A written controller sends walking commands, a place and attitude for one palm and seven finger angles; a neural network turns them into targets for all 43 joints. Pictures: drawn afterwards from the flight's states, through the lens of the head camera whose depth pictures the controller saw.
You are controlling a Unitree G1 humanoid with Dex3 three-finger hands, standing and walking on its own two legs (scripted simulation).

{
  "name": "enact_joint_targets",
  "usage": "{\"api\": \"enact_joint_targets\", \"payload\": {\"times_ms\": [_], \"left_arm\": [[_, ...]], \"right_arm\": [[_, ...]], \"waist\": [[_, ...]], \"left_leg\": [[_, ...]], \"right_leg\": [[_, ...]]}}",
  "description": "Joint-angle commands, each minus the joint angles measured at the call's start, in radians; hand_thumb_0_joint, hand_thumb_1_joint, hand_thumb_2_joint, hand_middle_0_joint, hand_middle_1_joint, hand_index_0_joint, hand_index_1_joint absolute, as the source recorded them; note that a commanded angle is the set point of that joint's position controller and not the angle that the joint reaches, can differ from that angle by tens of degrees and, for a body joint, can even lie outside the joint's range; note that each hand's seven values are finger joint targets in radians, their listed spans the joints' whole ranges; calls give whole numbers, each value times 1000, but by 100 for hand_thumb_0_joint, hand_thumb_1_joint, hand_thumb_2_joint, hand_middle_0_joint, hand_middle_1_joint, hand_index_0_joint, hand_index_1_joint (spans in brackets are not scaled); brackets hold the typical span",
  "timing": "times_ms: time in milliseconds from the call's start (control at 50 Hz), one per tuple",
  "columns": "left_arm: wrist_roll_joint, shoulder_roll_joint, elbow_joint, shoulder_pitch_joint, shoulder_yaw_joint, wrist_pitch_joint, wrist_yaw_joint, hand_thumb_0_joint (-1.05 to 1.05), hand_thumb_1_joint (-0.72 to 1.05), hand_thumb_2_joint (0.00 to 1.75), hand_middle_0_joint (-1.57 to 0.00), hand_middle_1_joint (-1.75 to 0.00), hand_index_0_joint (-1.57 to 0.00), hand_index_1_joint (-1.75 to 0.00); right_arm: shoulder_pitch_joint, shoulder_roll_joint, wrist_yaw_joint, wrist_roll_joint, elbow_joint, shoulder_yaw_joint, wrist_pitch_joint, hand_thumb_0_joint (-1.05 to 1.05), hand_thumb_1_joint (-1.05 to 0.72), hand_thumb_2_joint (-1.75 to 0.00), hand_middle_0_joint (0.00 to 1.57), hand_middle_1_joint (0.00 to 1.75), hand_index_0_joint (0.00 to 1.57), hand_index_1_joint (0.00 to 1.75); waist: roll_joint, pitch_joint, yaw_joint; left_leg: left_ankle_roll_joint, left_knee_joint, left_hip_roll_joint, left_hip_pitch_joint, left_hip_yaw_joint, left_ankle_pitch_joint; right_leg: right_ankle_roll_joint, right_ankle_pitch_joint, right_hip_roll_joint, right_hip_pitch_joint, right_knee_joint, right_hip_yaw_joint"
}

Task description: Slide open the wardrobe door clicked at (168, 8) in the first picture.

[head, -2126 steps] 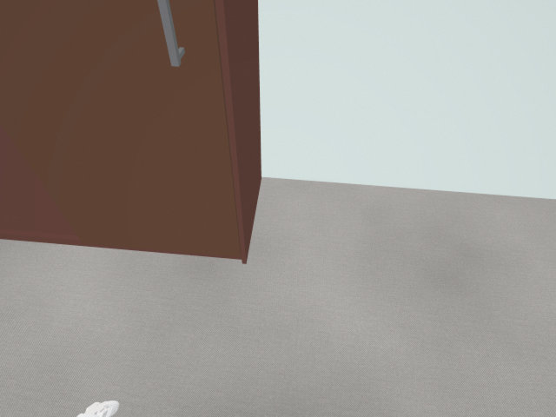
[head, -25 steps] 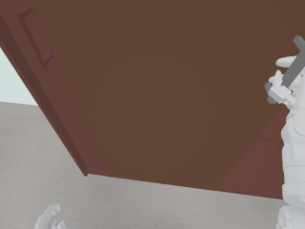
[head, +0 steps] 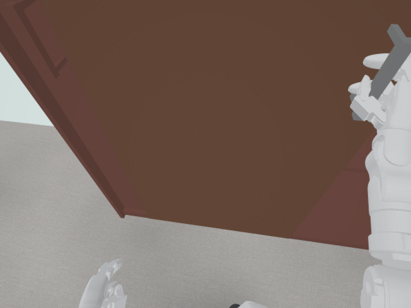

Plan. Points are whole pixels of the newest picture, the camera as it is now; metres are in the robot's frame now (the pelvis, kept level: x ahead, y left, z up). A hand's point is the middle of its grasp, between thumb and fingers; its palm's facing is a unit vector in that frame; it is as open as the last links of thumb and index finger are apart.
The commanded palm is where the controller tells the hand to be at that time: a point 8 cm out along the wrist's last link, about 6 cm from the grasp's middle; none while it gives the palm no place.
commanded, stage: stop walking and hold the door there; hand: right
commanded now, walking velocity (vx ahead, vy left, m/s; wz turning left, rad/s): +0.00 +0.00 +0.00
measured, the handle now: (375, 76) +0.47 -0.27 +0.21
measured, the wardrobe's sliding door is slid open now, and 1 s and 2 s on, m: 0.52 0.52 0.52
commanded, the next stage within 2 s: loosen the grip on the handle in 0.28 s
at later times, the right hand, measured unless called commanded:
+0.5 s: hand (366, 89) +0.44 -0.25 +0.20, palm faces +0.34 +0.93 -0.14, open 6.5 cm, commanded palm +0.38 -0.27 +0.19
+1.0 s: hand (359, 93) +0.44 -0.24 +0.19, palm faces +0.37 +0.92 -0.15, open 14.0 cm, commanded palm +0.39 -0.28 +0.20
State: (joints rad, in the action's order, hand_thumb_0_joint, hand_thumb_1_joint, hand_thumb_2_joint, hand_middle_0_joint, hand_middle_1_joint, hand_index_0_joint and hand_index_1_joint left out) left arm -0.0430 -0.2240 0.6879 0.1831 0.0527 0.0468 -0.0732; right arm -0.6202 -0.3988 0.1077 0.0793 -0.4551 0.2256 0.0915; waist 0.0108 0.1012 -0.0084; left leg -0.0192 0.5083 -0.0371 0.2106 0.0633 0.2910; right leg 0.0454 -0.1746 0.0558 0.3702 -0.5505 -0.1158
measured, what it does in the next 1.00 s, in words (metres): stands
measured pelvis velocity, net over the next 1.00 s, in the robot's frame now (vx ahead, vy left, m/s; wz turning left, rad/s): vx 0.03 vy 0.02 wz -0.03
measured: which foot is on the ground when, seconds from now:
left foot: down 0.00-1.00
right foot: down 0.00-1.00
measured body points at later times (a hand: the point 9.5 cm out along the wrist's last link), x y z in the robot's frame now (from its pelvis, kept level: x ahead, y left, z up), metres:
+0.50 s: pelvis +0.01 +0.01 +0.00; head +0.02 -0.01 +0.45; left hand +0.13 +0.25 -0.10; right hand +0.42 -0.30 +0.21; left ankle -0.01 +0.11 -0.73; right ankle +0.08 -0.09 -0.73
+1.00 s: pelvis +0.03 +0.02 +0.00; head +0.04 +0.02 +0.45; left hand +0.13 +0.28 -0.11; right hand +0.41 -0.29 +0.20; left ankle -0.01 +0.11 -0.73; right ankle +0.08 -0.09 -0.73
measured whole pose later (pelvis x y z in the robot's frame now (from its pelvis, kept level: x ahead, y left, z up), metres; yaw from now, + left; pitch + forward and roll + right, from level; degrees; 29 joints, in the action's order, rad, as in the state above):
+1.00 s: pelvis +0.03 +0.02 +0.00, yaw -2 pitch +2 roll +0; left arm -0.02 -0.26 0.76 0.28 -0.01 0.08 -0.06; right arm -0.59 -0.42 0.04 0.05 -0.52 0.31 0.02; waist 0.01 -0.01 0.02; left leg -0.04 0.52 -0.03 0.22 0.09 0.34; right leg 0.02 -0.20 0.04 0.38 -0.54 -0.09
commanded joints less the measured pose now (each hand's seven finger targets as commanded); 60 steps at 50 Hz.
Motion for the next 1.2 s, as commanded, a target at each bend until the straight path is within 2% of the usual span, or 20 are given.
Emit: {"api": "enact_joint_targets", "payload": {"times_ms": [0,340,360,380,400,420,440,460,480,520,560,600,640,740,760,780,840,860,1020,1180], "left_arm": [[4,-161,-130,-38,-59,39,-26,0,90,90,-20,-30,-20,-30],[-1,-175,-103,3,-73,24,-38,0,90,90,-20,-30,-20,-30],[-35,-121,-185,83,-39,59,-10,0,90,90,-20,-30,-20,-30],[77,-151,-22,89,-132,93,16,0,90,90,-20,-30,-20,-30],[54,-171,-68,143,-123,103,34,0,90,90,-20,-30,-20,-30],[60,-191,-83,154,-126,120,40,0,90,90,-20,-30,-20,-30],[56,-181,-104,77,-112,129,36,0,90,90,-20,-30,-20,-30],[61,-174,-101,71,-109,138,27,0,90,90,-20,-30,-20,-30],[63,-165,-103,56,-94,140,39,0,90,90,-20,-30,-20,-30],[44,-158,-92,54,-91,135,43,0,90,90,-20,-30,-20,-30],[42,-175,-95,58,-89,134,41,0,90,90,-20,-30,-20,-30],[37,-182,-94,61,-96,123,41,0,90,90,-20,-30,-20,-30],[36,-184,-83,55,-102,114,34,0,90,90,-20,-30,-20,-30],[34,-177,-69,63,-107,100,29,0,90,90,-20,-30,-20,-30],[35,-187,-67,63,-106,100,19,0,90,90,-20,-30,-20,-30],[39,-183,-64,70,-106,93,18,0,90,90,-20,-30,-20,-30],[29,-176,-58,78,-104,85,13,0,90,90,-20,-30,-20,-30],[27,-179,-55,78,-103,83,7,0,90,90,-20,-30,-20,-30],[21,-172,-60,52,-100,70,-3,0,90,90,-20,-30,-20,-30],[26,-170,-62,37,-90,56,-18,0,90,90,-20,-30,-20,-30]], "right_arm": [[-370,-154,-14,-19,190,-21,81,0,-90,-90,45,140,45,140],[-297,-165,-14,-20,64,-18,84,0,-90,-90,45,140,45,140],[-1159,-788,24,-171,294,401,151,0,-90,-90,45,140,45,140],[-925,-459,-52,-223,-161,201,26,0,-78,-84,45,140,45,140],[-753,-266,-44,-132,-90,126,25,0,-66,-78,45,140,45,140],[-634,-305,-53,-113,-45,208,35,0,-54,-73,45,140,45,140],[-646,-270,-73,-73,-12,161,41,0,-42,-67,45,140,45,140],[-552,-294,-71,-43,-63,220,45,0,-30,-61,45,140,45,140],[-610,-216,-82,-49,15,107,53,0,-17,-55,45,140,45,140],[-568,-147,-73,-74,-17,26,48,0,7,-43,45,140,45,140],[-562,-210,-44,-110,-50,53,49,0,31,-32,45,140,45,140],[-560,-239,-32,-101,-23,79,46,0,55,-20,42,137,42,137],[-568,-248,-33,-62,0,109,53,0,55,-20,40,133,40,133],[-547,-221,-39,-65,58,71,45,0,55,-20,33,125,33,125],[-613,-349,-27,-70,120,160,52,0,55,-20,32,123,32,123],[-620,-361,-25,-83,123,153,42,0,55,-20,30,122,30,122],[-513,-246,-36,-58,120,92,2,0,55,-20,26,117,26,117],[-478,-256,-39,-45,96,112,-7,0,55,-20,25,115,25,115],[-393,-256,-47,-13,223,140,-30,0,55,-20,25,115,25,115],[-381,-377,-41,-27,217,241,-23,0,55,-20,25,115,25,115]], "waist": [[101,-373,11],[0,-340,11],[162,-231,31],[-17,-424,81],[-144,-413,121],[-165,-506,79],[-66,-516,50],[43,-496,16],[163,-481,29],[180,-303,50],[81,-218,64],[-1,-268,66],[-60,-314,62],[27,-380,57],[47,-419,51],[87,-444,48],[77,-406,55],[25,-380,55],[21,-400,41],[26,-408,27]], "left_leg": [[22,-57,96,-7,-89,-9],[18,-116,140,8,-137,-155],[34,-128,74,35,-143,92],[-40,-31,49,62,-75,-308],[-19,-41,1,110,-31,-295],[-15,-55,-2,87,-47,-258],[-21,-75,0,74,-66,-189],[-36,-82,10,54,-81,-182],[-38,-84,26,96,-97,-138],[-35,-94,21,184,-80,-28],[-28,-108,25,191,-81,22],[-11,-107,21,187,-76,59],[0,-108,20,168,-80,90],[-1,-95,26,154,-96,15],[-2,-95,27,121,-106,-27],[-2,-91,25,101,-105,-68],[-3,-84,16,111,-80,-164],[2,-87,18,99,-81,-193],[18,-64,23,56,-75,-339],[24,-66,24,25,-81,-345]], "right_leg": [[11,50,185,-227,139,245],[-8,154,140,-233,73,172],[3,-154,42,-180,177,116],[-24,194,-19,-203,73,94],[-15,256,-7,-272,67,133],[-20,238,11,-354,97,146],[-19,166,-4,-383,105,137],[-24,151,-7,-383,96,133],[-34,105,-7,-387,86,125],[-27,-69,-9,-300,95,136],[-12,-144,-18,-195,97,143],[-3,-137,-25,-177,92,136],[-1,-137,-27,-180,80,133],[-2,-63,-28,-222,48,124],[2,-19,-26,-238,39,123],[0,25,-31,-245,41,118],[-3,115,-31,-279,35,119],[1,124,-31,-261,29,119],[-4,205,-35,-280,29,110],[-1,198,-38,-257,38,93]]}}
